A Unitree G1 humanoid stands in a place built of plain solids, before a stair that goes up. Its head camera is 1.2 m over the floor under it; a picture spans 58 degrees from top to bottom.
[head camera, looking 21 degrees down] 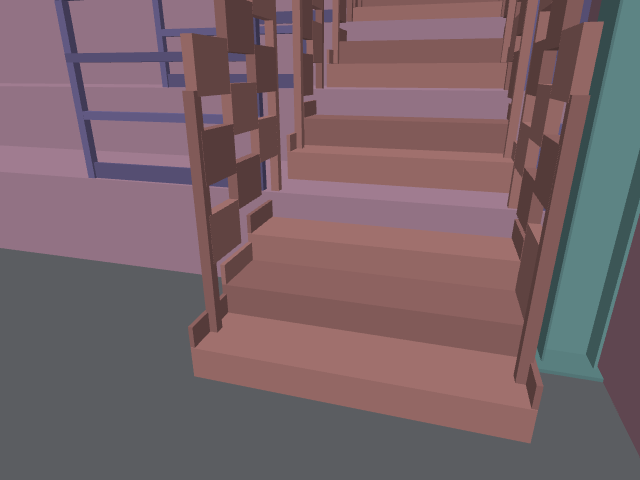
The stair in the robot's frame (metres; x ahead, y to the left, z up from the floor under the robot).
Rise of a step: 0.14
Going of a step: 0.30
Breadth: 1.32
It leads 16 degrees to the right of straight ahead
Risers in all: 4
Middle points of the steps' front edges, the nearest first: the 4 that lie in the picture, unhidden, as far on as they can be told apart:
1.33 -0.10 0.15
1.62 -0.18 0.29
1.91 -0.26 0.44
2.19 -0.34 0.58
